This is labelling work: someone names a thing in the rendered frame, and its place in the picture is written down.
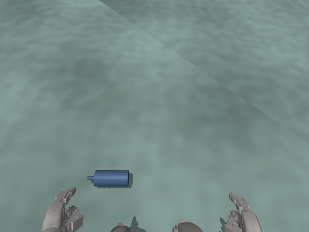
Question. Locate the left robot hand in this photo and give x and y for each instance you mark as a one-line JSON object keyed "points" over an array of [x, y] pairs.
{"points": [[68, 220]]}

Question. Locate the right robot hand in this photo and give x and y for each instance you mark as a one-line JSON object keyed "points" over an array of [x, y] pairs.
{"points": [[246, 219]]}

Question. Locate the bottle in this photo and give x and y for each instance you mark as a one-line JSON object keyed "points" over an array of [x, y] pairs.
{"points": [[110, 178]]}

